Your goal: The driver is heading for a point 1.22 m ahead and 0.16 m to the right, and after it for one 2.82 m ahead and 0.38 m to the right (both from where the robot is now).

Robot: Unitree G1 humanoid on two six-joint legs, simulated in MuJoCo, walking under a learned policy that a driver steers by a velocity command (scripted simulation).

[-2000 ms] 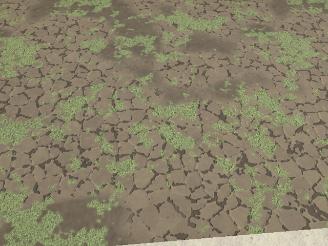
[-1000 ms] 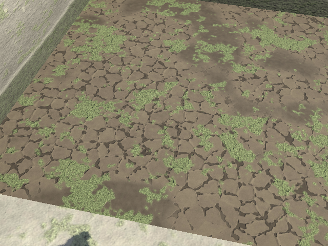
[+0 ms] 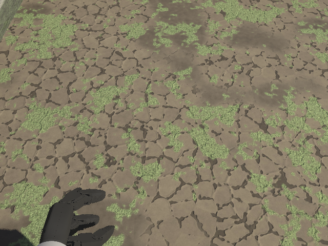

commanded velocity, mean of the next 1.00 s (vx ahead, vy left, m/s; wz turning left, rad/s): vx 0.99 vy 0.00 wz -0.31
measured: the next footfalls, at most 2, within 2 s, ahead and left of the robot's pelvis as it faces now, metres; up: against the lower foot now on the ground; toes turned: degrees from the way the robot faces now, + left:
right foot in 0.06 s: +0.09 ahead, -0.11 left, +0.00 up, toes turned +1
left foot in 0.34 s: +0.09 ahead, +0.14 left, +0.00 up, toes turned -8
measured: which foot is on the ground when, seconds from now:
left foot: down 0.00-0.10, up 0.12-0.32, down 0.34-0.90, up 0.92-1.00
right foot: up 0.00-0.04, down 0.06-0.70, up 0.72-0.88, down 0.90-1.00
